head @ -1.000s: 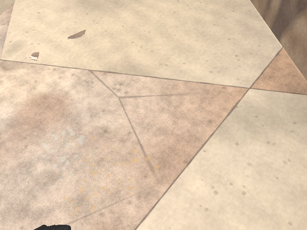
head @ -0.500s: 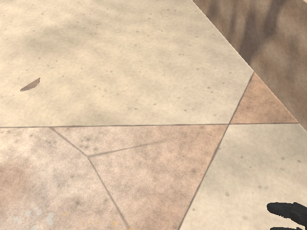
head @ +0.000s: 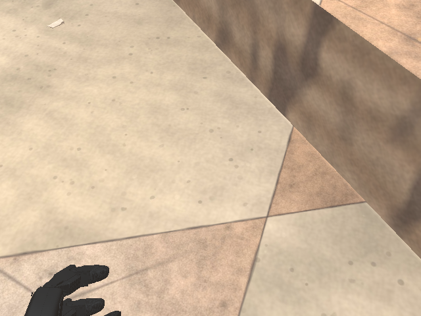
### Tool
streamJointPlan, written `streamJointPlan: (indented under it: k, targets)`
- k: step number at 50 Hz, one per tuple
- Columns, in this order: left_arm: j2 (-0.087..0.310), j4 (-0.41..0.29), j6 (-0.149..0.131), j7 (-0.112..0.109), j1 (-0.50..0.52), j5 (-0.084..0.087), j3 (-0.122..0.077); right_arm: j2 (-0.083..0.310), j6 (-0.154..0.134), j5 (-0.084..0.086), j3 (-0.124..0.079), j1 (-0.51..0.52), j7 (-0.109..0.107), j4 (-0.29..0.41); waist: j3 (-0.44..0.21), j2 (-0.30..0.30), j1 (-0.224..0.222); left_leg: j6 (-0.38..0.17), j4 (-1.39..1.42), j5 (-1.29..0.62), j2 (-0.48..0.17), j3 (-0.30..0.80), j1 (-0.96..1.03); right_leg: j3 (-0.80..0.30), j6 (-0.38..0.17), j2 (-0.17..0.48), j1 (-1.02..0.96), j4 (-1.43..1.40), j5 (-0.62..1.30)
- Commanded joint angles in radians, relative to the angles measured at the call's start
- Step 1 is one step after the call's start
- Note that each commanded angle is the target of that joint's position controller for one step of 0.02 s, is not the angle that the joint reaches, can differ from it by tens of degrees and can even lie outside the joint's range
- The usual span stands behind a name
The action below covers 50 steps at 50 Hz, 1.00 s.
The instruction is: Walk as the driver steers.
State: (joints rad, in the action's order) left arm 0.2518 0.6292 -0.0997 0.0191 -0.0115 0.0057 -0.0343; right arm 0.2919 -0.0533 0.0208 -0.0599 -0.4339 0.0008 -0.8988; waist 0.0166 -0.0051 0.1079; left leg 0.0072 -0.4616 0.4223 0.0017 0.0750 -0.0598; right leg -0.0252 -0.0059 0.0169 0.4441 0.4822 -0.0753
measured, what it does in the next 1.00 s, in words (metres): walks ahead, turning left: left foot, then right foot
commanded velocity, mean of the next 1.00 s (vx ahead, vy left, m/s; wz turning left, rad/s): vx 0.50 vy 0.00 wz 0.54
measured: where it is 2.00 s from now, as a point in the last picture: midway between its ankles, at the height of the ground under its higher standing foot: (97, 236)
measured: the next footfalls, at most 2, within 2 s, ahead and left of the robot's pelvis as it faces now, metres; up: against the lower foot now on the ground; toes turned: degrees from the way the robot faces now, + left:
left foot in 0.50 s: +0.38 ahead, +0.18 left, +0.00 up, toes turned +21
right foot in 1.00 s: +0.72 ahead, +0.12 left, +0.00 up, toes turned +38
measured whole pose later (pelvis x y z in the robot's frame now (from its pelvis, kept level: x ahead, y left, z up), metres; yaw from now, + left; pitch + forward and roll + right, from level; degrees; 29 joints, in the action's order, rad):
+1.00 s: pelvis +0.52 +0.13 +0.00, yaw +35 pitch +2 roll +0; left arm 0.28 0.69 -0.12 0.03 -0.03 0.00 -0.05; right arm 0.31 -0.02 0.02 -0.08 -0.40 -0.02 -0.74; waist 0.00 -0.01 0.08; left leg -0.05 -0.55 0.47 0.09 0.23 -0.08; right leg -0.05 0.00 -0.02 0.45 0.47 -0.05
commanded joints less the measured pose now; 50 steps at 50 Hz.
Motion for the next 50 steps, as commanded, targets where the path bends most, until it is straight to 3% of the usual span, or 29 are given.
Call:
streamJointPlan:
  k: [1, 2, 3, 4, 5, 6, 8, 11, 15, 19, 21, 22, 23, 24, 25, 26, 27, 28, 29, 30, 31, 32, 34, 38, 41, 45, 48, 49, 50]
  targets:
    - [0.299, 0.038, 0.010, -0.013, -0.414, -0.022, -0.101, 0.003, -0.032, 0.004, 0.018, -0.036, -0.006, 0.130, -0.368, -0.347, -0.188, -0.032, -0.642, 0.182, 0.030, -0.008, -0.621, -0.629, -0.240, 0.427, -0.820, -0.127, -0.231]
    - [0.205, 0.034, 0.010, -0.009, -0.385, -0.013, -0.078, 0.109, -0.031, 0.023, -0.009, 0.005, -0.009, 0.112, -0.261, -0.210, -0.207, -0.030, -0.764, 0.141, -0.024, 0.058, -0.707, -0.629, -0.220, 0.388, -0.730, -0.179, -0.370]
    - [0.159, 0.035, 0.007, -0.009, -0.335, -0.004, -0.063, 0.139, -0.028, 0.025, -0.021, 0.076, -0.007, 0.129, -0.150, -0.158, -0.201, -0.035, -0.780, 0.048, -0.055, 0.050, -0.737, -0.480, -0.191, 0.355, -0.624, -0.194, -0.339]
    - [0.133, 0.035, 0.004, -0.005, -0.272, -0.008, -0.052, 0.125, -0.022, 0.018, -0.022, 0.101, -0.009, 0.128, -0.098, -0.105, -0.169, -0.028, -0.763, -0.027, -0.088, 0.036, -0.697, -0.376, -0.175, 0.311, -0.518, -0.222, -0.237]
    - [0.106, 0.041, 0.002, -0.002, -0.227, -0.012, -0.046, 0.114, -0.014, 0.008, -0.026, 0.116, -0.008, 0.132, -0.052, -0.106, -0.145, -0.022, -0.726, -0.078, -0.110, 0.036, -0.674, -0.295, -0.173, 0.279, -0.440, -0.252, -0.158]
    - [0.100, 0.048, -0.004, -0.003, -0.200, -0.017, -0.046, 0.095, -0.003, 0.010, -0.026, 0.109, -0.004, 0.135, -0.032, -0.123, -0.121, -0.018, -0.706, -0.114, -0.131, 0.037, -0.627, -0.225, -0.166, 0.259, -0.378, -0.283, -0.099]
    - [0.102, 0.065, -0.016, -0.006, -0.182, -0.017, -0.052, 0.061, 0.015, 0.011, -0.022, 0.122, 0.001, 0.147, -0.011, -0.107, -0.103, -0.005, -0.682, -0.160, -0.139, 0.026, -0.611, -0.133, -0.176, 0.251, -0.329, -0.324, 0.002]
    - [0.132, 0.095, -0.021, -0.016, -0.199, -0.019, -0.066, 0.047, 0.026, 0.003, -0.019, 0.182, 0.006, 0.181, 0.012, -0.060, -0.105, 0.012, -0.575, -0.260, -0.144, 0.034, -0.658, -0.035, -0.189, 0.259, -0.338, -0.350, 0.094]
    - [0.171, 0.121, -0.010, -0.027, -0.219, -0.014, -0.077, 0.030, 0.019, 0.001, -0.006, 0.294, 0.032, 0.219, 0.040, -0.042, -0.141, 0.001, -0.348, -0.436, -0.128, -0.023, -0.617, 0.102, -0.166, 0.238, -0.355, -0.361, 0.125]
    - [0.205, 0.156, 0.009, -0.030, -0.276, 0.006, -0.090, 0.037, 0.020, 0.001, -0.002, 0.409, 0.052, 0.275, 0.076, -0.034, -0.176, -0.036, -0.220, -0.412, -0.111, -0.076, -0.619, 0.165, -0.142, 0.268, -0.453, -0.334, 0.147]
    - [0.224, 0.167, 0.023, -0.031, -0.285, 0.016, -0.096, 0.053, 0.022, 0.000, -0.008, 0.427, 0.060, 0.298, 0.072, -0.044, -0.166, -0.067, -0.187, -0.332, -0.084, -0.111, -0.596, 0.192, -0.124, 0.282, -0.511, -0.271, 0.282]
    - [0.240, 0.167, 0.030, -0.033, -0.280, 0.020, -0.100, 0.068, 0.025, -0.001, -0.016, 0.410, 0.062, 0.304, 0.047, -0.061, -0.146, -0.087, -0.182, -0.280, -0.053, -0.141, -0.543, 0.209, -0.112, 0.282, -0.529, -0.208, 0.450]
    - [0.257, 0.166, 0.038, -0.036, -0.274, 0.025, -0.104, 0.091, 0.028, -0.002, -0.029, 0.358, 0.060, 0.299, 0.002, -0.079, -0.111, -0.109, -0.183, -0.228, -0.012, -0.174, -0.454, 0.226, -0.100, 0.276, -0.535, -0.108, 0.626]
    - [0.260, 0.163, 0.047, -0.038, -0.259, 0.030, -0.103, 0.127, 0.031, 0.002, -0.053, 0.230, 0.056, 0.269, -0.067, -0.070, -0.033, -0.140, -0.138, -0.243, 0.038, -0.200, -0.282, 0.255, -0.078, 0.250, -0.500, 0.071, 0.722]
    - [0.234, 0.157, 0.047, -0.042, -0.272, 0.022, -0.091, 0.196, 0.038, 0.005, -0.090, 0.057, 0.040, 0.221, -0.158, -0.033, 0.046, -0.179, -0.103, -0.287, 0.057, -0.156, 0.004, 0.271, -0.037, 0.209, -0.343, 0.320, 0.610]
    - [0.109, 0.110, 0.032, -0.035, -0.350, -0.028, -0.051, 0.321, 0.043, 0.012, -0.117, 0.012, 0.020, 0.210, -0.232, 0.234, -0.021, -0.320, -0.076, -0.266, -0.205, 0.302, 0.355, 0.257, 0.031, 0.079, 0.087, 0.701, -0.178]
    - [0.100, 0.083, -0.007, -0.024, -0.324, -0.014, -0.032, 0.309, 0.024, 0.006, -0.100, 0.013, 0.028, 0.255, -0.410, 0.222, -0.021, -0.454, 0.120, -0.055, -0.346, 0.774, 0.489, 0.004, 0.042, -0.054, 0.287, 0.893, -0.555]
    - [0.187, 0.057, -0.030, -0.014, -0.189, 0.032, -0.054, 0.229, 0.008, -0.003, -0.076, 0.026, 0.037, 0.246, -0.306, 0.101, 0.026, -0.384, 0.178, -0.066, -0.325, 0.668, 0.430, -0.065, 0.019, 0.001, 0.388, 0.913, -0.470]
    - [0.179, 0.043, -0.043, -0.014, -0.155, 0.037, -0.050, 0.200, -0.003, -0.003, -0.068, 0.068, 0.037, 0.241, -0.190, 0.082, -0.004, -0.348, 0.176, -0.129, -0.287, 0.534, 0.296, -0.053, 0.000, 0.040, 0.398, 0.844, -0.379]
    - [0.173, 0.059, -0.045, -0.024, -0.163, 0.012, -0.051, 0.166, -0.005, -0.001, -0.057, 0.139, 0.034, 0.251, -0.121, 0.024, -0.052, -0.315, 0.173, -0.229, -0.243, 0.425, 0.149, -0.054, 0.002, 0.080, 0.337, 0.760, -0.311]
    - [0.184, 0.068, -0.037, -0.028, -0.182, -0.006, -0.059, 0.135, -0.005, -0.010, -0.046, 0.192, 0.029, 0.267, -0.089, 0.039, -0.093, -0.299, 0.188, -0.330, -0.209, 0.347, 0.030, -0.059, 0.008, 0.105, 0.256, 0.690, -0.266]
    - [0.184, 0.071, -0.024, -0.026, -0.197, -0.011, -0.062, 0.125, -0.005, -0.019, -0.042, 0.217, 0.025, 0.282, -0.079, 0.058, -0.117, -0.296, 0.211, -0.378, -0.188, 0.316, -0.041, -0.061, 0.016, 0.112, 0.198, 0.661, -0.238]
    - [0.156, 0.070, -0.005, -0.026, -0.203, -0.020, -0.057, 0.135, -0.010, -0.015, -0.046, 0.215, 0.016, 0.281, -0.072, 0.054, -0.129, -0.306, 0.234, -0.475, -0.168, 0.263, -0.115, -0.042, 0.044, 0.103, 0.163, 0.588, -0.200]
    - [0.111, 0.031, 0.004, -0.025, -0.069, -0.022, -0.039, 0.162, -0.008, -0.006, -0.054, 0.157, -0.009, 0.256, -0.025, 0.063, -0.089, -0.265, 0.239, -0.456, -0.112, 0.182, -0.173, -0.032, 0.080, 0.061, 0.164, 0.318, 0.027]
    - [0.099, 0.006, -0.006, -0.010, 0.034, -0.009, -0.030, 0.168, 0.000, 0.000, -0.056, 0.115, -0.017, 0.239, -0.006, 0.086, -0.047, -0.231, 0.227, -0.354, -0.095, 0.184, -0.193, -0.026, 0.080, 0.014, 0.094, 0.128, 0.158]
    - [0.138, -0.014, -0.022, 0.008, 0.077, 0.002, -0.041, 0.160, 0.010, 0.006, -0.056, 0.066, -0.021, 0.217, -0.002, 0.100, -0.039, -0.215, 0.141, -0.298, -0.137, 0.287, -0.108, -0.061, 0.054, -0.007, 0.055, 0.021, 0.125]
    - [0.168, 0.008, -0.035, 0.008, -0.024, 0.004, -0.060, 0.151, 0.020, 0.003, -0.056, 0.090, -0.024, 0.222, -0.025, 0.141, -0.101, -0.184, 0.037, -0.349, -0.137, 0.344, -0.077, -0.044, 0.006, -0.016, -0.080, -0.029, 0.017]
    - [0.195, 0.030, -0.040, 0.002, -0.121, -0.005, -0.075, 0.116, 0.019, -0.001, -0.044, 0.095, -0.022, 0.229, -0.089, 0.128, -0.149, -0.153, -0.077, -0.390, -0.086, 0.313, -0.108, -0.049, -0.027, 0.008, -0.242, -0.048, 0.017]
    - [0.246, 0.042, -0.042, -0.007, -0.266, -0.021, -0.089, 0.057, 0.017, -0.016, -0.021, 0.087, -0.018, 0.248, -0.230, 0.021, -0.206, -0.115, -0.351, -0.263, -0.021, 0.230, -0.225, -0.205, -0.088, 0.172, -0.497, -0.030, -0.042]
